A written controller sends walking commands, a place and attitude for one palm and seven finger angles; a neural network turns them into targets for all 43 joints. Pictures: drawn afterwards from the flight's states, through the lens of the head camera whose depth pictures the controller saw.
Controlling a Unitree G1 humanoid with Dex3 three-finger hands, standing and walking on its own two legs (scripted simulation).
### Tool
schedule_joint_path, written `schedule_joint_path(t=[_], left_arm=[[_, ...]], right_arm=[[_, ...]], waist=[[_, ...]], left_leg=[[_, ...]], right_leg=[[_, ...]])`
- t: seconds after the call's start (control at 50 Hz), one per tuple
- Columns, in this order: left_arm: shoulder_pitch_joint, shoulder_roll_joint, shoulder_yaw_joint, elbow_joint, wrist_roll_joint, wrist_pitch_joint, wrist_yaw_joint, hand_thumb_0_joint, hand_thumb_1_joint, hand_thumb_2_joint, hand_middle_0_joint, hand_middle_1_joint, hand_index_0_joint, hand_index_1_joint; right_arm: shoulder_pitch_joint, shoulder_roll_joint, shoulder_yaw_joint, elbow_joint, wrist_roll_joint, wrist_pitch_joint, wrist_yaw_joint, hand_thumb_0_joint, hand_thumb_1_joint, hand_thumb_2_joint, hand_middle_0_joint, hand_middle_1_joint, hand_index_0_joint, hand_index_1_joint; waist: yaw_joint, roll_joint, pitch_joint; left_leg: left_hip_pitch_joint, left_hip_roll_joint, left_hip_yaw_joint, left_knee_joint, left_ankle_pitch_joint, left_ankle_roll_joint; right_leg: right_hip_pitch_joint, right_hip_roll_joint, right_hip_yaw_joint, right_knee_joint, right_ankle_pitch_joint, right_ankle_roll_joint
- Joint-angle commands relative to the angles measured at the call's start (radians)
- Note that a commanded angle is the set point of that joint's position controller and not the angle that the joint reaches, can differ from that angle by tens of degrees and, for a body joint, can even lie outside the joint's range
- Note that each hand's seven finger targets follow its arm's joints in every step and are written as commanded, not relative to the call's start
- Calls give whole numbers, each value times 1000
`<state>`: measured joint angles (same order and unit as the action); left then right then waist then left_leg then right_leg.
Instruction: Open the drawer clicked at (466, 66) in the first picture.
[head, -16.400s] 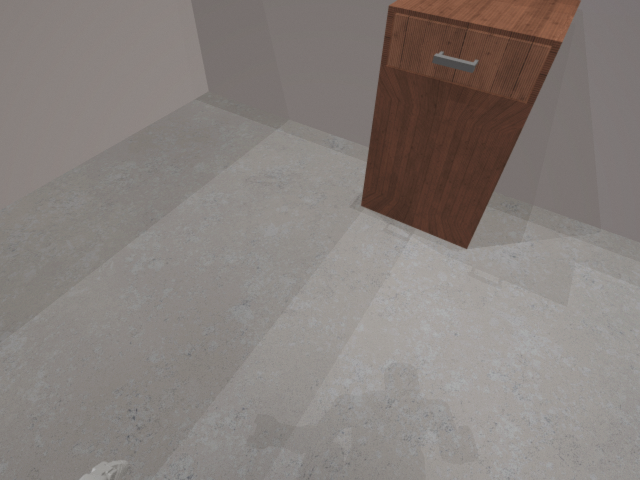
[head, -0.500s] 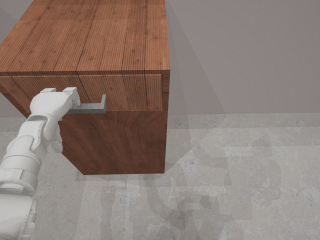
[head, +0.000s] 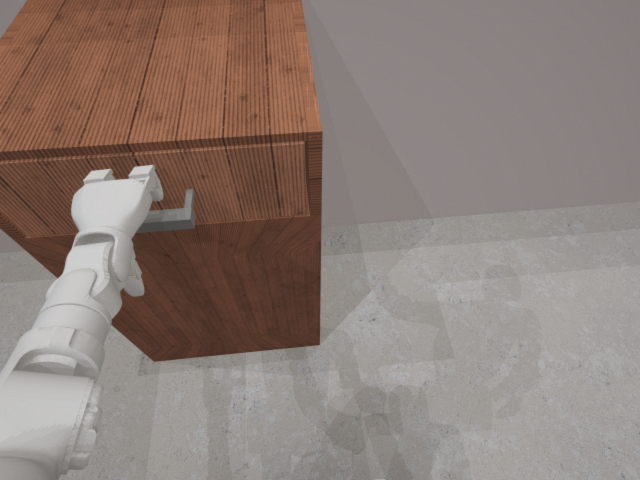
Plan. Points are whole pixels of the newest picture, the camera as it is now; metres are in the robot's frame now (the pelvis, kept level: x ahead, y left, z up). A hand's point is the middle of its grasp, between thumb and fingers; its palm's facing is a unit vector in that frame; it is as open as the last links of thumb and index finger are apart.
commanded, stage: lower the fingers behind the handle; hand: left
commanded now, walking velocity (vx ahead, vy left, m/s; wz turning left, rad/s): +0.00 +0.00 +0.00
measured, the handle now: (150, 210) +0.49 +0.25 +0.02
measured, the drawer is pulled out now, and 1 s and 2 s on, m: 0.00 0.00 0.00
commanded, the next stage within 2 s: lift the fingers back up to retry in 0.76 s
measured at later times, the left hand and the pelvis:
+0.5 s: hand (132, 236) +0.44 +0.26 +0.02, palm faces -0.03 +0.01 -1.00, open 13.9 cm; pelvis -0.01 +0.00 -0.01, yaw +0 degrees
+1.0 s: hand (131, 235) +0.44 +0.26 +0.02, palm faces -0.03 -0.01 -1.00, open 13.9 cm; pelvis -0.01 -0.01 -0.01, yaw +0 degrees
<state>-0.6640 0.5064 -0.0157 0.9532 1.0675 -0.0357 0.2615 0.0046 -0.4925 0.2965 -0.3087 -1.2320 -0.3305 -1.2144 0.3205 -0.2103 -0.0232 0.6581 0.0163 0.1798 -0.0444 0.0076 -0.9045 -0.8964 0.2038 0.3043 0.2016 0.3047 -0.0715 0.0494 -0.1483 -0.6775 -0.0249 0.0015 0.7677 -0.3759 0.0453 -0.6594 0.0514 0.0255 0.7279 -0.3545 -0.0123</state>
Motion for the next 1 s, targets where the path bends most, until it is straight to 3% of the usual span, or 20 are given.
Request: schedule_joint_path(t=[0.0, 0.04, 0.12, 0.26, 0.3, 0.34, 0.42, 0.46, 0.52, 0.56, 0.58, 0.62, 0.72, 0.82, 0.84, 0.86, 0.9, 0.96, 0.98], left_arm=[[-289, 197, 25, -113, 0, -59, -4, 0, -500, 300, -300, -1200, -300, -1200], [-259, 218, 50, -111, 5, -80, 6, 0, -500, 300, -300, -1200, -300, -1200], [-263, 172, 29, -132, 4, -98, 36, 0, -500, 300, -300, -1200, -300, -1200], [-315, 166, 13, -89, 10, -37, 82, 0, -500, 300, -300, -1200, -300, -1200], [-304, 189, 27, -65, 14, -17, 82, 0, -500, 300, -300, -1200, -300, -1200], [-286, 195, 27, -30, 9, 6, 74, 0, -500, 300, -300, -1200, -300, -1200], [-260, 218, 33, -26, -3, 15, 43, 0, -500, 300, -300, -1200, -300, -1200], [-253, 225, 30, -16, -6, 13, 25, 0, -500, 300, -300, -1200, -300, -1200], [-261, 254, 46, -22, -4, -12, 9, 0, -500, 300, -300, -1200, -300, -1200], [-234, 232, 36, -30, -10, -25, 1, 0, -500, 300, -300, -1200, -300, -1200], [-246, 253, 55, -35, -11, -37, -3, 0, -500, 300, -300, -1200, -300, -1200], [-212, 252, 54, -39, -7, -48, -2, 0, -500, 300, -300, -1200, -300, -1200], [-245, 235, 43, -61, 1, -62, 20, 0, -500, 300, -300, -1200, -300, -1200], [-273, 265, 60, -43, -8, -42, 38, 0, -500, 300, -300, -1200, -300, -1200], [-283, 277, 65, -41, -6, -37, 39, 0, -500, 300, -300, -1200, -300, -1200], [-301, 275, 59, -63, -8, -34, 39, 0, -500, 300, -300, -1200, -300, -1200], [-347, 309, 81, -119, -5, -33, 44, 0, -500, 300, -300, -1200, -300, -1200], [-348, 298, 78, -155, -14, -26, 40, 0, -500, 300, -300, -1200, -300, -1200], [-346, 320, 100, -157, -17, -30, 37, 0, -500, 300, -300, -1200, -300, -1200]], right_arm=[[69, -192, -71, -86, -1, -29, -23, 0, -900, -900, 200, 300, 200, 300], [76, -193, -74, -87, -3, -32, -19, 0, -900, -900, 200, 300, 200, 300], [87, -193, -86, -84, -7, -37, -9, 0, -900, -900, 200, 300, 200, 300], [107, -204, -91, -65, -6, -40, 3, 0, -900, -900, 200, 300, 200, 300], [110, -207, -89, -62, -5, -37, 3, 0, -900, -900, 200, 300, 200, 300], [108, -209, -84, -62, -5, -35, 2, 0, -900, -900, 200, 300, 200, 300], [99, -207, -74, -80, -2, -29, -5, 0, -900, -900, 200, 300, 200, 300], [89, -207, -68, -86, 1, -28, -11, 0, -900, -900, 200, 300, 200, 300], [88, -208, -63, -92, 4, -31, -18, 0, -900, -900, 200, 300, 200, 300], [91, -205, -63, -100, 5, -33, -19, 0, -900, -900, 200, 300, 200, 300], [96, -208, -65, -97, 2, -34, -20, 0, -900, -900, 200, 300, 200, 300], [93, -205, -65, -102, 4, -33, -21, 0, -900, -900, 200, 300, 200, 300], [102, -203, -71, -93, 4, -37, -18, 0, -900, -900, 200, 300, 200, 300], [110, -208, -70, -83, 4, -36, -16, 0, -900, -900, 200, 300, 200, 300], [109, -209, -69, -83, 6, -35, -18, 0, -900, -900, 200, 300, 200, 300], [109, -207, -69, -86, 6, -36, -17, 0, -900, -900, 200, 300, 200, 300], [109, -206, -73, -87, 5, -34, -19, 0, -900, -900, 200, 300, 200, 300], [100, -200, -72, -89, 4, -33, -20, 0, -900, -900, 200, 300, 200, 300], [97, -201, -72, -87, 4, -31, -22, 0, -900, -900, 200, 300, 200, 300]], waist=[[1, -37, -228], [14, -29, -249], [6, -21, -269], [-13, -39, -287], [-8, -19, -304], [-6, -46, -287], [5, -42, -299], [-2, -73, -259], [-1, -64, -239], [3, -82, -253], [1, -86, -261], [9, -75, -259], [-3, -50, -259], [-10, -71, -265], [-9, -75, -270], [-5, -38, -283], [2, -10, -361], [7, 7, -373], [10, -5, -369]], left_leg=[[189, 8, -12, -79, 290, 11], [184, 8, -15, -68, 291, 8], [178, 10, -17, -40, 307, 3], [137, 6, -14, -17, 276, 5], [144, 4, -14, -10, 294, 3], [113, 2, -6, -13, 265, 7], [98, -6, 6, -14, 261, 11], [67, -6, 9, -20, 223, 13], [54, -6, 6, -22, 196, 16], [52, -7, 10, -17, 202, 17], [49, -6, 7, -15, 211, 17], [41, -9, 12, -9, 203, 16], [52, -4, 6, -1, 201, 14], [33, -7, 7, 1, 179, 16], [22, -8, 7, -1, 171, 16], [40, -8, 7, -9, 185, 15], [96, -7, 6, -11, 232, 16], [132, -5, 9, -24, 268, 14], [135, -3, 4, -27, 281, 14]], right_leg=[[98, 8, -42, -81, 205, -32], [83, 10, -41, -65, 195, -37], [49, 12, -42, -41, 206, -38], [22, 13, -44, -25, 192, -34], [20, 14, -43, -17, 204, -36], [38, 13, -40, -24, 200, -33], [92, 10, -32, -29, 230, -30], [95, 7, -29, -42, 213, -25], [80, 6, -25, -41, 185, -26], [93, 6, -24, -41, 195, -25], [99, 5, -23, -38, 207, -25], [92, 6, -19, -34, 203, -24], [44, 8, -25, -26, 178, -26], [55, 6, -22, -31, 165, -21], [61, 5, -19, -32, 159, -20], [69, 5, -22, -31, 166, -23], [102, 5, -18, -30, 202, -23], [135, 6, -21, -41, 236, -23], [148, 6, -21, -44, 246, -24]])
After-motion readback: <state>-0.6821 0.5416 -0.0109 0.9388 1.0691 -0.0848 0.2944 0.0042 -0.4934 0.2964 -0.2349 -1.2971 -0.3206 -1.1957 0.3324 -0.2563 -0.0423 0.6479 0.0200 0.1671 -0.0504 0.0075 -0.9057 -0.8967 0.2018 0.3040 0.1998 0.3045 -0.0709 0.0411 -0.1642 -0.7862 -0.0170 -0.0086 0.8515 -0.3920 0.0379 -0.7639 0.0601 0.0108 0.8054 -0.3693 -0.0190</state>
